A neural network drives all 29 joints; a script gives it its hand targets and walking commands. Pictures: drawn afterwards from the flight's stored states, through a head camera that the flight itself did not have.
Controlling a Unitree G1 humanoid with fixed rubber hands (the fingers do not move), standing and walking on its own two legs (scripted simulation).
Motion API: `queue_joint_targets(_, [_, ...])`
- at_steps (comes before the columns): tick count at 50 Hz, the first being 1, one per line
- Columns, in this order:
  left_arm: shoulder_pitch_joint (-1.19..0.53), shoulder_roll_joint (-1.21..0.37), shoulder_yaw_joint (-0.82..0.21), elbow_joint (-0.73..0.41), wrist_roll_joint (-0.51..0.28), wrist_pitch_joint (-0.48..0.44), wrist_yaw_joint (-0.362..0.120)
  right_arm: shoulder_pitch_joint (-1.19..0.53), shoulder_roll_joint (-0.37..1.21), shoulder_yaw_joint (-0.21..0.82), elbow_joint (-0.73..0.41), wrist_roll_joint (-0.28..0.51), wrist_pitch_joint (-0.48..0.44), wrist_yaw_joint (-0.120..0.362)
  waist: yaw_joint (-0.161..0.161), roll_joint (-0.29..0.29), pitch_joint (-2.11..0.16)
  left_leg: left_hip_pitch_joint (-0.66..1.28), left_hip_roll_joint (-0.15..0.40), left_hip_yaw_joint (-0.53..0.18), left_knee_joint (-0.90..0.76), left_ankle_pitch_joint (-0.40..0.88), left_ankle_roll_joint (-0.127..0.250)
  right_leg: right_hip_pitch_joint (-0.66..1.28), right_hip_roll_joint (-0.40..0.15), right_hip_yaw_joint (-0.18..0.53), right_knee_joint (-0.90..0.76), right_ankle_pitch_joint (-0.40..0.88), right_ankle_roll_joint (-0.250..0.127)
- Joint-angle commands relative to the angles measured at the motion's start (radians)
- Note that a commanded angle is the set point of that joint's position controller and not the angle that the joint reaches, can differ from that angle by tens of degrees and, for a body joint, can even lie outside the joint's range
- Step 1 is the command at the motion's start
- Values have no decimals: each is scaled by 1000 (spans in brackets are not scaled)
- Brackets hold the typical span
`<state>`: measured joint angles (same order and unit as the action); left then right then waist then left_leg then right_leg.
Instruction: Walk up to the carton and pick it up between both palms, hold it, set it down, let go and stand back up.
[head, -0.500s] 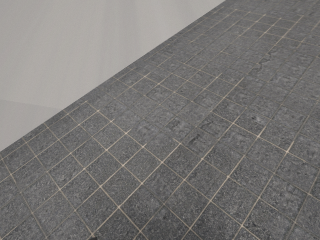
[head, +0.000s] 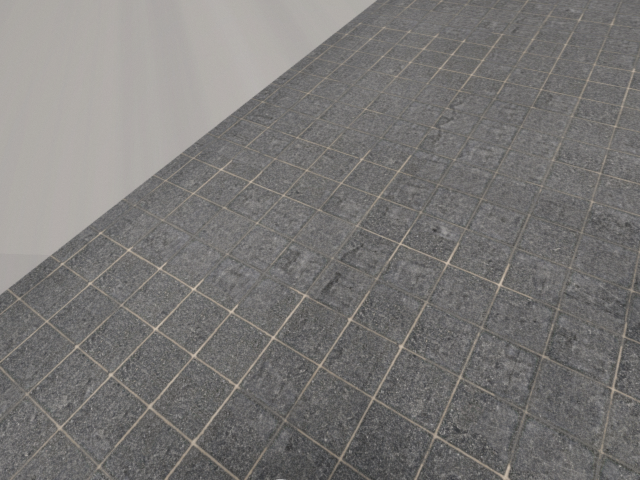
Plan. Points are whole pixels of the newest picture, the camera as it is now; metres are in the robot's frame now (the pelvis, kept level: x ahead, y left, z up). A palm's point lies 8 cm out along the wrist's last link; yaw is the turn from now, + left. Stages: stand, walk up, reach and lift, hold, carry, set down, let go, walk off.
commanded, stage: walk up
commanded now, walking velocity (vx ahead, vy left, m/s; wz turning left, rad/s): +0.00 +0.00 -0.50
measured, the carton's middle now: out of the picture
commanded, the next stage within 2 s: none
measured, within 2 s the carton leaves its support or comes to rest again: neither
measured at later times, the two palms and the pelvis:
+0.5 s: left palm out of the picture +0.09 +0.35 -0.14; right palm out of the picture +0.00 -0.17 -0.10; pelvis -0.02 +0.10 +0.00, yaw -15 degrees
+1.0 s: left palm (200, 472) +0.17 +0.21 -0.10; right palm out of the picture -0.14 -0.21 -0.14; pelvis -0.05 +0.04 +0.00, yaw -30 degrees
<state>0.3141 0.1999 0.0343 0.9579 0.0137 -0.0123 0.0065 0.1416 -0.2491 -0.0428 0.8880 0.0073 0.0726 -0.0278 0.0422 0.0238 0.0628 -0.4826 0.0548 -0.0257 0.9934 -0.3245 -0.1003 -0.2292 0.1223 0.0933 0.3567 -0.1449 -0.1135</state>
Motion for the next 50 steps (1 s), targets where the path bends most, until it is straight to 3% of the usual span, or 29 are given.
queue_joint_targets(1, [89,206,62,-44,9,-7,4,-35,-86,-27,-77,4,-31,-12,3,-89,-112,-100,11,-48,-72,-67,6,190,-345,387,-38,233,-80])
queue_joint_targets(3, [49,225,66,-60,7,1,8,-30,-89,-29,-78,-22,-37,-14,-6,-105,-129,-50,0,-35,-100,-79,20,157,-339,377,-54,176,-99])
queue_joint_targets(5, [54,212,65,-55,12,11,5,-65,-79,-28,-91,-16,-42,-13,6,-121,-101,10,-21,-27,-135,-85,26,75,-315,393,-56,162,-94])
queue_joint_targets(8, [28,220,72,-59,13,22,4,-38,-75,-27,-85,-6,-47,-11,-5,-126,-93,70,-44,-20,-208,-89,31,38,-296,404,-46,175,-80])
queue_joint_targets(11, [-9,223,77,-62,11,32,-2,15,-75,-26,-77,5,-58,-16,-28,-153,-96,196,-67,-14,-371,-82,38,-9,-264,424,-22,206,-39])
queue_joint_targets(13, [-59,218,80,-70,-4,38,-1,113,-77,-28,-48,5,-68,-25,-85,-129,-98,350,-58,15,-633,84,32,-61,-200,390,33,120,30])
queue_joint_targets(14, [-49,186,75,-74,-15,36,3,139,-128,-42,-38,-4,-74,-32,-78,-62,-112,467,33,-36,-712,120,37,-155,-140,333,102,-27,81])
queue_joint_targets(15, [0,112,63,-80,-24,37,8,133,-213,-58,-50,-20,-74,-36,-49,156,-115,556,275,-261,-783,37,89,-313,-24,149,324,-286,134])
queue_joint_targets(16, [79,114,67,-56,14,35,19,48,-218,-47,-96,-10,-72,-38,5,140,-81,490,400,-352,-745,170,135,-378,1,69,508,-433,147])
queue_joint_targets(17, [5,164,76,-87,19,36,13,55,-255,-60,-88,-27,-64,-35,-27,219,-82,321,473,-378,-794,64,247,-352,-69,8,621,-445,145])
queue_joint_targets(18, [-62,189,79,-96,30,40,4,32,-193,-48,-95,-30,-66,-22,-35,137,9,175,388,-340,-861,-40,239,-301,-97,44,673,-367,144])
queue_joint_targets(19, [-44,185,89,-68,28,46,-10,-17,-126,-25,-110,-19,-72,-18,-4,58,63,175,267,-201,-831,6,179,-298,-91,52,704,-291,144])
queue_joint_targets(20, [19,155,85,-42,17,55,-23,-56,-117,-20,-127,-25,-74,-22,29,70,35,242,219,-111,-785,137,147,-323,-71,40,758,-258,155])
queue_joint_targets(21, [38,146,81,-37,13,61,-33,-53,-128,-23,-132,-26,-79,-26,34,95,4,277,214,-63,-760,236,150,-331,-76,13,801,-230,166])
queue_joint_targets(24, [-23,141,76,-61,10,62,-39,56,-129,-28,-100,-26,-86,-10,-20,112,-30,325,205,-18,-729,357,185,-341,-104,-35,838,-200,198])
queue_joint_targets(27, [-81,143,72,-81,5,68,-40,125,-128,-29,-79,-29,-94,-12,-52,131,-49,442,222,14,-689,504,212,-374,-126,-57,742,-200,227])
queue_joint_targets(30, [-142,128,63,-105,5,74,-42,185,-148,-37,-55,-32,-96,-11,-80,138,-71,524,252,28,-646,622,237,-365,-141,-84,623,-242,233])
queue_joint_targets(36, [-190,108,45,-138,-7,72,-49,165,-185,-53,-54,-43,-89,6,-82,171,-96,447,293,87,-589,650,259,-176,-153,-167,393,-311,184])
queue_joint_targets(38, [-175,113,44,-140,-9,65,-49,157,-198,-60,-50,-41,-82,10,-72,175,-104,432,309,88,-557,634,247,-117,-152,-180,295,-288,161])
queue_joint_targets(39, [-145,111,43,-132,-6,59,-47,138,-200,-63,-51,-34,-76,10,-46,154,-110,410,306,104,-518,597,222,-59,-153,-185,198,-216,148])
queue_joint_targets(40, [-94,115,44,-113,2,46,-42,122,-195,-64,-50,-27,-68,10,-7,98,-122,360,287,144,-440,523,173,40,-155,-180,43,-53,138])
queue_joint_targets(41, [-52,164,57,-95,16,29,-30,151,-167,-57,-43,-23,-62,16,14,-40,-152,251,231,204,-286,352,113,184,-211,-87,-64,72,129])
queue_joint_targets(42, [-45,270,74,-106,22,14,-18,188,-68,-34,-74,-33,-54,25,-24,-322,-156,-37,114,242,-51,-255,49,350,-477,245,-66,370,71])
queue_joint_targets(43, [21,335,98,-79,-7,18,-9,119,-67,-28,-102,-31,-42,-3,35,-349,-128,-77,54,134,14,-333,43,244,-579,308,-20,484,-86])
queue_joint_targets(44, [35,305,97,-71,-10,20,-10,65,-108,-33,-113,-23,-31,-7,49,-295,-107,-69,71,86,66,-324,36,185,-555,321,-44,442,-137])
queue_joint_targets(45, [-16,226,68,-75,-9,20,-5,46,-133,-46,-93,-24,-23,3,14,-169,-40,-93,90,68,95,-248,35,175,-475,213,-41,466,-94])
queue_joint_targets(46, [-90,199,51,-95,1,21,2,77,-119,-46,-67,-19,-26,16,-26,-120,-32,-113,88,58,86,-168,38,195,-414,125,-28,504,-44])
queue_joint_targets(48, [-122,215,55,-110,-7,18,10,93,-107,-42,-59,-31,-25,23,-39,-142,-61,-77,73,49,92,-55,32,169,-355,92,-33,488,-13])
queue_joint_targets(50, [-103,215,54,-101,-10,10,2,113,-107,-46,-51,-37,-22,21,-46,-131,-102,-66,57,52,120,4,25,180,-335,84,-37,469,-1])
